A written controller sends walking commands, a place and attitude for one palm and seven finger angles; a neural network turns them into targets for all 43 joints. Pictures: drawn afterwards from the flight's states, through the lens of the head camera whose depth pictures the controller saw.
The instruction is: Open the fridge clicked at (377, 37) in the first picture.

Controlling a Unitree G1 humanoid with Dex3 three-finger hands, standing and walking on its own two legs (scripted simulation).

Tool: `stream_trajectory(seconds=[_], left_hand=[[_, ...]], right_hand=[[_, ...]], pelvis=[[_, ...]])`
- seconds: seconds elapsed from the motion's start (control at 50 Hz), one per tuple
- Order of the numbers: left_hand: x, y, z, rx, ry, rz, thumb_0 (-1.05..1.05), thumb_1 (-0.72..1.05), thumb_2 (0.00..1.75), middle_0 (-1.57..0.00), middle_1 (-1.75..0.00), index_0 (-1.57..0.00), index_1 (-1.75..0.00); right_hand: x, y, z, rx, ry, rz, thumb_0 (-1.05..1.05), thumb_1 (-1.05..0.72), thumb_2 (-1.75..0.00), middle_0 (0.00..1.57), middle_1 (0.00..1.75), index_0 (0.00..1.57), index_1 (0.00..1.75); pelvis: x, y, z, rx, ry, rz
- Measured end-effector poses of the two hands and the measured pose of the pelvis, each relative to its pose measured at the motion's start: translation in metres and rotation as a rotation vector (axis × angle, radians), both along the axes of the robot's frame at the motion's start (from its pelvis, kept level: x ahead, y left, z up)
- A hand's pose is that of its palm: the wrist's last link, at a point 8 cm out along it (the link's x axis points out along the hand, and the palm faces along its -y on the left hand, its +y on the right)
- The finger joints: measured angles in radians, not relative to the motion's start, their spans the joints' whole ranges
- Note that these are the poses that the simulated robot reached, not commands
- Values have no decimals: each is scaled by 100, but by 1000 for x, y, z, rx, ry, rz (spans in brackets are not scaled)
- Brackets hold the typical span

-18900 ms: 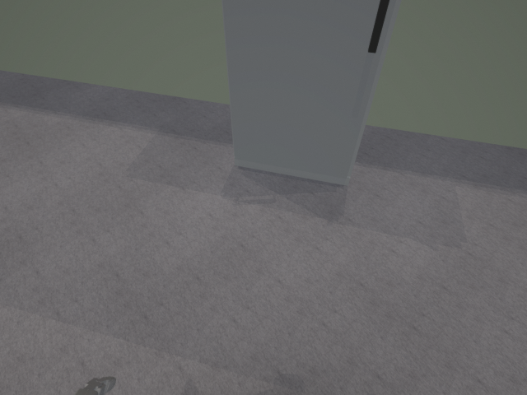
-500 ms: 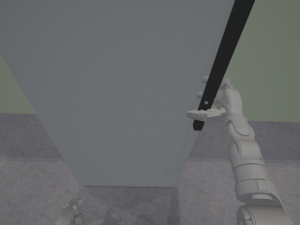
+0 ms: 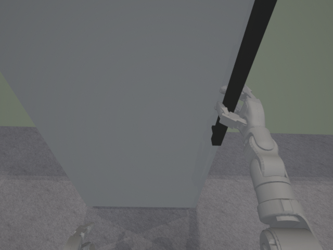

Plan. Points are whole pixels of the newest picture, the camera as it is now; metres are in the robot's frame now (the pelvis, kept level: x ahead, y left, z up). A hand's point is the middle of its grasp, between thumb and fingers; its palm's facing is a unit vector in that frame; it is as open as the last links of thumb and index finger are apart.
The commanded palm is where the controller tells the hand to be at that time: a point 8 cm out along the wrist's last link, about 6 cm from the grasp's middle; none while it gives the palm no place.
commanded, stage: grip the handle and tug to test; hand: right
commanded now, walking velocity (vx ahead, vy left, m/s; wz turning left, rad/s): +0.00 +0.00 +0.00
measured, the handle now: (237, 68) +0.46 -0.11 +0.24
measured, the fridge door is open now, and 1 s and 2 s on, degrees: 0 0 25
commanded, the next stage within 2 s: pull the door a little, standing still in 0.66 s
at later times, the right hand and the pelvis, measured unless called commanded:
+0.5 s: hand (223, 113) +0.40 -0.10 +0.15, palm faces -0.06 +1.00 +0.01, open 6.0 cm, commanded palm +0.37 -0.15 +0.15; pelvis +0.00 +0.01 +0.00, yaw +0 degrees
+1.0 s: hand (222, 114) +0.40 -0.10 +0.15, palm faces -0.05 +1.00 +0.00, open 6.0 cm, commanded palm +0.35 -0.15 +0.15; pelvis +0.02 +0.01 +0.00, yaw +0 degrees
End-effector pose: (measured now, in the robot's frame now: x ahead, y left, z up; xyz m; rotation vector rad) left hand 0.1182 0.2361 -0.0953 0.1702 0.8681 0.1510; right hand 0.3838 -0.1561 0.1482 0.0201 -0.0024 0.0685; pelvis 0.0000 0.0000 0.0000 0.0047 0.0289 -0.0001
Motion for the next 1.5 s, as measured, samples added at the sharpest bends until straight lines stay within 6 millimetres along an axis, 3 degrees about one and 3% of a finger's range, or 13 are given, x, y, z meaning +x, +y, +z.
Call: stream_trajectory(seconds=[0.4,0.62,1.08,1.22,1.36,1.5], left_hand=[[1,3,2,1,-10,-1,1,90,90,-20,-30,-20,-30],[3,9,2,-9,-14,9,1,90,90,-20,-30,-20,-30],[63,7,18,-27,-97,-24,1,90,90,-20,-30,-20,-30],[77,5,24,-42,-116,-23,1,90,90,-20,-30,-20,-30],[96,0,31,-57,-144,-45,1,90,90,-20,-30,-20,-29],[107,-8,31,-9,-136,-89,1,90,90,-20,-30,-20,-29]], right_hand=[[0,3,1,-6,8,-5,0,-63,-84,36,138,37,137],[-1,5,0,-11,1,-14,0,-66,-82,33,140,34,139],[-7,5,1,-20,5,-10,0,-69,-78,31,139,31,139],[-32,5,0,-22,-13,12,0,-70,-73,29,138,28,137],[-91,11,0,-21,-22,47,-1,-68,-71,29,136,27,135],[-130,17,3,-136,-112,48,-1,-58,-72,38,138,31,135]], pelvis=[[-5,5,0,-1,-4,-2],[2,9,1,-4,-3,8],[31,13,2,-10,3,18],[43,12,3,-11,0,34],[52,11,3,-10,-5,35],[36,7,3,5,-2,-2]])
